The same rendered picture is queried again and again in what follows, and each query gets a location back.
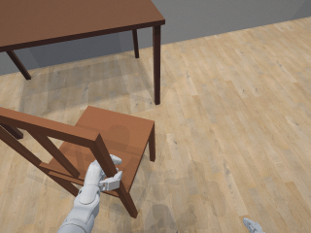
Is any chair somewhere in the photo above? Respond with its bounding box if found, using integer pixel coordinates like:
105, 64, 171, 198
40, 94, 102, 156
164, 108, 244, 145
0, 106, 156, 218

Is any robot left hand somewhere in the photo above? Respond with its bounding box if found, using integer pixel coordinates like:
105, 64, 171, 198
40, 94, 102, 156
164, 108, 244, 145
84, 154, 122, 192

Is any left robot forearm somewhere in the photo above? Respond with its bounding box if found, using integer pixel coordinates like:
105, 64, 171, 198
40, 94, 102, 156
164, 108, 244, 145
57, 184, 100, 233

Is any robot right hand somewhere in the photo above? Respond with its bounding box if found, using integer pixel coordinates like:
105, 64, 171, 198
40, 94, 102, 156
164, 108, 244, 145
243, 217, 265, 233

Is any table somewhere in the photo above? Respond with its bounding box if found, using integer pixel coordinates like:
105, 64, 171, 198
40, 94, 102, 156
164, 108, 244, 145
0, 0, 165, 140

